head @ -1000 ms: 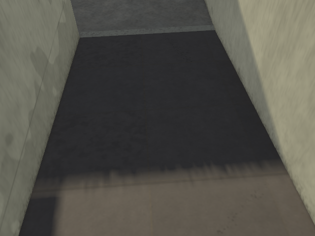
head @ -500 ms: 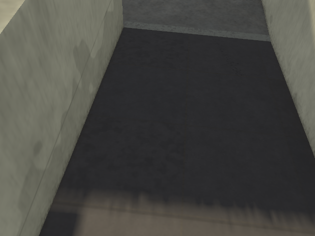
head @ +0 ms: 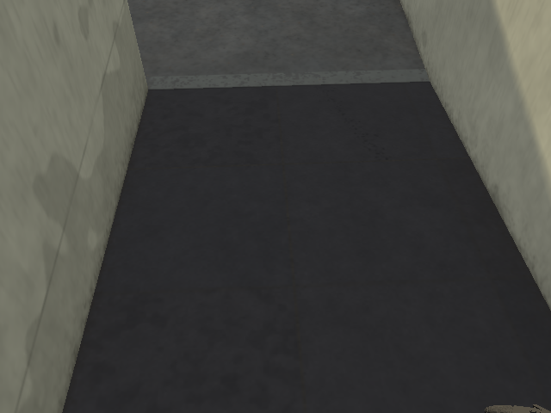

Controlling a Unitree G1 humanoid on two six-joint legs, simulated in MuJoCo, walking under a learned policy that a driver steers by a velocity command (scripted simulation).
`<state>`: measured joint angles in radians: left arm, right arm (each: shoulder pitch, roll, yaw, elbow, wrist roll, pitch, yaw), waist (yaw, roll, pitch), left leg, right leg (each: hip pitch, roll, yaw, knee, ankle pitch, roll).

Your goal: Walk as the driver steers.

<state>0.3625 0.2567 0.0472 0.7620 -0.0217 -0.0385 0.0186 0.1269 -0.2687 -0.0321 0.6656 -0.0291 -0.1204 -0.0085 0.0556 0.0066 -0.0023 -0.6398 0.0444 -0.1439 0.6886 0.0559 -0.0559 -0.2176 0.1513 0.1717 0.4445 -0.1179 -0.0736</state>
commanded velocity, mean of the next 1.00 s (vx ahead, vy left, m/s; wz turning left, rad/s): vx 0.50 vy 0.00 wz -0.40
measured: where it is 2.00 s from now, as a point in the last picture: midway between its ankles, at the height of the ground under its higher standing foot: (380, 297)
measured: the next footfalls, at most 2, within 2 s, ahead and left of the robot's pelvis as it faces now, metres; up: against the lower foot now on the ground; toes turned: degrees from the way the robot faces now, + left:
left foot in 0.14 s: +0.24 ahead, +0.14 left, -0.04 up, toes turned -12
right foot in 0.68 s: +0.46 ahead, -0.16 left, -0.07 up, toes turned -24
